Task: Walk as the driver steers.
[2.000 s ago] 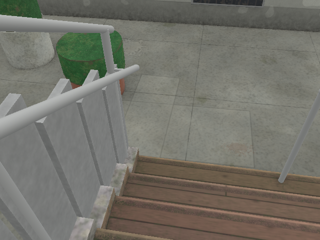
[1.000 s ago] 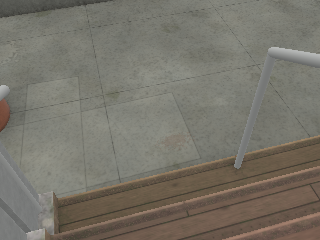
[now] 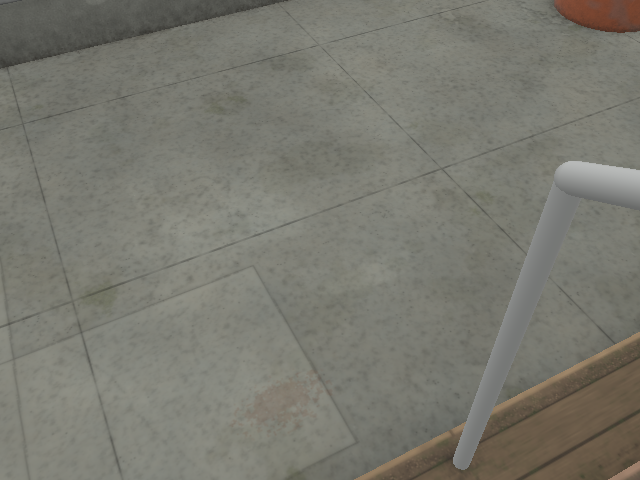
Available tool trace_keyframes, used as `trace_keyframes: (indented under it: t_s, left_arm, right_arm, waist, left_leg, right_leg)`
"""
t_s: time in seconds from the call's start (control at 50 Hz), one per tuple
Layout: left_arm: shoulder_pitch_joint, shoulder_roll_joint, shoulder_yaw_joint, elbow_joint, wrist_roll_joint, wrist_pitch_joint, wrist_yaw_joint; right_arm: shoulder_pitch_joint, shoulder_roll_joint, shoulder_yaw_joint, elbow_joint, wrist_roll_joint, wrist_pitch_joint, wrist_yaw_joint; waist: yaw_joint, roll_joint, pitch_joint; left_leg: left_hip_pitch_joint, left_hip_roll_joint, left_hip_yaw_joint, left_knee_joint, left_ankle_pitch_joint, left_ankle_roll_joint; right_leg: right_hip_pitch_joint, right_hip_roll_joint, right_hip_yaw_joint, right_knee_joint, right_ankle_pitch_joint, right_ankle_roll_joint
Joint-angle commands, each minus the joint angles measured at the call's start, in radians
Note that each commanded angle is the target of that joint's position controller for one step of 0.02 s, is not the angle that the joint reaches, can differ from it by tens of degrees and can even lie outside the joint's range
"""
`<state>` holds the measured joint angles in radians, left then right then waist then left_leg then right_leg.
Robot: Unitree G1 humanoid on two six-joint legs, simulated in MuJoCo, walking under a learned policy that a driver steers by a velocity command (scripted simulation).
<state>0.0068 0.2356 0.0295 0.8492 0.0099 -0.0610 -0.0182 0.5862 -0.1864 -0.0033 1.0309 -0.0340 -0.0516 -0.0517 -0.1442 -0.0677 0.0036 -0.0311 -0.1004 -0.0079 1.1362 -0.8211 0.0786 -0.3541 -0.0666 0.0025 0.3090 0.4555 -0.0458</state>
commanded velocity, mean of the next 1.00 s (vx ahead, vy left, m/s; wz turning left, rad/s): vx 0.44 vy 0.00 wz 0.52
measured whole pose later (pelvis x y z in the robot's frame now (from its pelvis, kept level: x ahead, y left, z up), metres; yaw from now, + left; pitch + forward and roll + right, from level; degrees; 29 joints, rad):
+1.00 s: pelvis +0.47 +0.10 -0.26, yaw +32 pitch +0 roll +0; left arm 0.07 0.25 0.06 0.80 0.06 -0.02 -0.02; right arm 0.48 -0.21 -0.03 0.93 -0.02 -0.03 -0.02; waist -0.08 -0.04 -0.01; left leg -0.24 -0.18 -0.17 0.84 -0.58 0.10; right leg -0.66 -0.02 0.11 0.76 0.30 0.00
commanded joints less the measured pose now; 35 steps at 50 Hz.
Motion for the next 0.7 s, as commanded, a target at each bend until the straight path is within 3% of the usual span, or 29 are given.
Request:
trace_keyframes:
  t_s: [0.02,0.04,0.06,0.08,0.1,0.12,0.14,0.16,0.18,0.2,0.22,0.24,0.26,0.28,0.32,0.38,0.42,0.44,0.48,0.52,0.54,0.56,0.58,0.6,0.62,0.64,0.66,0.68,0.7]
  left_arm:
    - [0.473,0.147,0.041,0.107,0.039,-0.023,0.008]
    - [0.563,0.173,0.047,0.134,0.04,-0.019,-0.008]
    - [0.577,0.156,0.055,0.121,0.015,-0.004,-0.023]
    - [0.526,0.177,0.075,0.109,0.01,0.003,-0.007]
    - [0.444,0.098,0.058,0.083,0.023,0.012,0.005]
    - [0.408,0.112,0.054,0.069,0.03,0.0,0.018]
    - [0.383,0.078,0.047,0.081,0.035,-0.014,0.02]
    - [0.367,0.064,0.042,0.092,0.014,-0.035,0.024]
    - [0.348,0.1,0.055,0.094,0.019,-0.043,0.023]
    - [0.376,0.125,0.062,0.109,0.015,-0.043,0.028]
    - [0.375,0.13,0.063,0.098,0.014,-0.044,0.024]
    - [0.369,0.127,0.06,0.094,0.007,-0.043,0.02]
    - [0.393,0.078,0.048,0.098,-0.001,-0.048,0.016]
    - [0.397,0.037,0.037,0.121,-0.01,-0.055,0.023]
    - [0.411,0.045,0.034,0.135,-0.007,-0.069,0.039]
    - [0.4,0.078,0.026,0.13,0.008,-0.069,0.051]
    - [0.429,0.089,0.031,0.136,0.012,-0.058,0.05]
    - [0.458,0.095,0.032,0.143,0.023,-0.047,0.052]
    - [0.52,0.101,0.036,0.153,0.034,-0.021,0.06]
    - [0.552,0.096,0.035,0.183,0.042,0.005,0.076]
    - [0.563,0.112,0.036,0.191,0.037,0.011,0.081]
    - [0.507,0.147,0.041,0.187,0.031,0.023,0.084]
    - [0.499,0.132,0.043,0.182,0.024,0.023,0.078]
    - [0.545,0.046,0.032,0.118,0.013,0.018,0.062]
    - [0.466,0.078,0.022,0.038,0.004,0.011,0.051]
    - [0.338,0.091,0.027,-0.026,0.008,0.003,0.05]
    - [0.281,0.059,0.012,-0.044,0.026,0.0,0.05]
    - [0.24,0.083,0.017,-0.031,0.047,0.011,0.049]
    - [0.285,0.099,0.029,-0.001,0.051,0.023,0.05]
  right_arm:
    - [0.062,-0.132,-0.047,0.019,0.047,0.011,-0.012]
    - [0.235,-0.091,-0.04,-0.013,0.095,0.006,-0.013]
    - [0.153,-0.125,-0.038,-0.033,0.079,0.006,-0.011]
    - [0.064,-0.125,-0.043,-0.061,0.052,0.02,0.001]
    - [-0.043,-0.154,-0.056,-0.072,0.011,0.036,0.023]
    - [-0.074,-0.17,-0.068,-0.102,0.001,0.047,0.035]
    - [-0.151,-0.16,-0.075,-0.105,-0.026,0.054,0.035]
    - [-0.193,-0.093,-0.064,-0.115,-0.008,0.067,0.04]
    - [-0.145,-0.052,-0.066,-0.099,-0.019,0.067,0.056]
    - [-0.14,-0.054,-0.064,-0.099,-0.029,0.072,0.057]
    - [-0.142,-0.06,-0.067,-0.105,-0.023,0.073,0.056]
    - [-0.131,-0.057,-0.072,-0.099,-0.019,0.078,0.058]
    - [-0.202,-0.06,-0.077,-0.129,-0.003,0.072,0.058]
    - [-0.295,-0.074,-0.084,-0.157,-0.009,0.064,0.063]
    - [-0.405,-0.085,-0.083,-0.2,0.002,0.054,0.061]
    - [-0.487,-0.069,-0.071,-0.223,-0.008,0.042,0.084]
    - [-0.576,-0.059,-0.06,-0.245,0.005,0.045,0.102]
    - [-0.616,-0.061,-0.055,-0.256,0.013,0.045,0.104]
    - [-0.652,-0.062,-0.052,-0.264,0.013,0.049,0.112]
    - [-0.575,-0.085,-0.06,-0.216,0.013,0.042,0.104]
    - [-0.467,-0.095,-0.069,-0.174,-0.002,0.037,0.092]
    - [-0.2,-0.119,-0.086,-0.092,-0.005,0.032,0.086]
    - [-0.096,-0.191,-0.113,-0.037,-0.022,0.037,0.087]
    - [-0.073,-0.297,-0.124,-0.043,-0.011,0.035,0.096]
    - [-0.046,-0.313,-0.126,-0.083,0.049,0.045,0.089]
    - [-0.048,-0.301,-0.118,-0.104,0.043,0.057,0.074]
    - [-0.079,-0.286,-0.109,-0.097,0.022,0.065,0.054]
    - [-0.143,-0.227,-0.091,-0.119,0.022,0.056,0.051]
    - [-0.231,-0.155,-0.062,-0.12,0.003,0.027,0.057]
  waist:
    - [0.216,-0.076,-0.052]
    - [0.134,-0.127,-0.311]
    - [0.201,-0.068,-0.341]
    - [0.225,-0.154,-0.261]
    - [0.2,-0.031,-0.159]
    - [0.162,-0.088,-0.089]
    - [0.148,-0.021,0.037]
    - [0.106,0.028,0.125]
    - [0.088,-0.004,0.096]
    - [0.084,-0.021,0.061]
    - [0.065,-0.009,0.024]
    - [0.068,-0.052,-0.013]
    - [0.077,-0.017,0.0]
    - [0.101,-0.038,0.025]
    - [0.117,-0.001,0.065]
    - [0.142,0.036,0.091]
    - [0.194,0.019,0.155]
    - [0.226,-0.005,0.187]
    - [0.268,-0.004,0.232]
    - [0.262,0.053,0.23]
    - [0.217,0.074,0.162]
    - [0.07,0.012,0.035]
    - [0.011,0.182,-0.035]
    - [0.086,0.387,-0.135]
    - [0.026,0.268,-0.334]
    - [-0.01,0.189,-0.33]
    - [0.02,0.191,-0.19]
    - [0.051,0.13,-0.078]
    - [0.139,0.03,0.004]
  left_leg:
    - [-0.526,-0.014,-0.078,0.583,0.083,0.057]
    - [-0.742,0.029,-0.129,0.79,-0.092,0.017]
    - [-0.871,0.098,-0.105,0.702,0.027,0.025]
    - [-0.929,0.123,-0.064,0.688,0.147,0.025]
    - [-0.87,0.142,-0.03,0.648,0.247,0.028]
    - [-0.826,0.17,-0.06,0.487,0.399,0.02]
    - [-0.78,0.202,-0.11,0.357,0.476,0.009]
    - [-0.657,0.198,-0.116,0.144,0.585,-0.028]
    - [-0.583,0.187,-0.087,0.075,0.618,-0.035]
    - [-0.577,0.17,-0.051,0.087,0.623,-0.038]
    - [-0.565,0.16,-0.014,0.053,0.715,-0.038]
    - [-0.583,0.153,-0.015,0.107,0.788,-0.021]
    - [-0.646,0.161,-0.055,0.017,0.923,-0.001]
    - [-0.725,0.174,-0.13,-0.063,1.033,0.015]
    - [-0.732,0.15,-0.126,-0.236,1.236,-0.001]
    - [-0.564,0.109,-0.06,-0.356,1.439,-0.008]
    - [-0.5,0.112,0.006,-0.457,1.406,-0.015]
    - [-0.508,0.12,0.012,-0.502,1.351,-0.016]
    - [-0.545,0.143,0.025,-0.605,1.22,-0.003]
    - [-0.427,0.152,0.065,-0.74,1.168,0.022]
    - [-0.286,0.108,0.113,-0.757,1.12,0.038]
    - [-0.037,0.104,0.098,-0.818,1.118,0.065]
    - [0.194,0.119,0.074,-0.781,1.153,0.087]
    - [0.554,0.284,-0.095,-0.309,1.75,0.184]
    - [0.624,0.383,-0.293,-0.339,1.661,0.263]
    - [0.573,0.458,-0.46,-0.559,1.303,0.312]
    - [0.379,0.5,-0.563,-0.723,0.713,0.328]
    - [0.174,0.471,-0.591,-0.755,0.603,0.311]
    - [-0.055,0.406,-0.493,-0.702,0.658,0.267]
  right_leg:
    - [0.666,-0.148,0.092,0.064,0.449,-0.027]
    - [1.029,-0.385,0.208,0.486,0.793,-0.103]
    - [1.006,-0.38,0.248,0.398,0.354,-0.139]
    - [0.834,-0.393,0.311,0.251,-0.194,-0.222]
    - [0.577,-0.309,0.301,0.11,-0.538,-0.196]
    - [0.394,-0.361,0.324,0.087,-0.6,-0.244]
    - [0.207,-0.342,0.302,0.085,-0.444,-0.222]
    - [-0.009,-0.28,0.165,0.04,-0.317,-0.187]
    - [-0.046,-0.252,0.14,0.082,-0.294,-0.178]
    - [-0.032,-0.27,0.118,0.111,-0.161,-0.193]
    - [-0.033,-0.262,0.083,0.131,-0.197,-0.188]
    - [-0.001,-0.275,0.107,0.159,-0.216,-0.181]
    - [0.023,-0.236,0.075,0.163,-0.356,-0.162]
    - [0.074,-0.237,0.09,0.202,-0.545,-0.129]
    - [0.039,-0.233,0.071,0.22,-0.802,-0.107]
    - [-0.065,-0.2,-0.016,0.296,-0.973,-0.066]
    - [-0.089,-0.203,-0.055,0.315,-0.974,-0.05]
    - [-0.044,-0.212,-0.05,0.345,-0.951,-0.052]
    - [0.085,-0.244,-0.038,0.42,-0.817,-0.057]
    - [0.123,-0.237,-0.098,0.625,-0.659,-0.065]
    - [0.126,-0.218,-0.128,0.793,-0.522,-0.076]
    - [0.093,-0.191,-0.149,1.07,-0.424,-0.084]
    - [-0.08,-0.08,-0.207,1.462,-0.818,-0.06]
    - [-0.573,0.001,-0.173,1.877,-1.409,-0.01]
    - [-0.702,-0.033,-0.079,1.903,-1.323,0.005]
    - [-0.834,-0.01,-0.065,1.844,-1.245,0.031]
    - [-0.893,-0.037,0.0,1.665,-1.113,0.023]
    - [-0.83,-0.059,0.019,1.593,-1.069,0.025]
    - [-0.689,-0.09,0.079,1.308,-0.831,0.041]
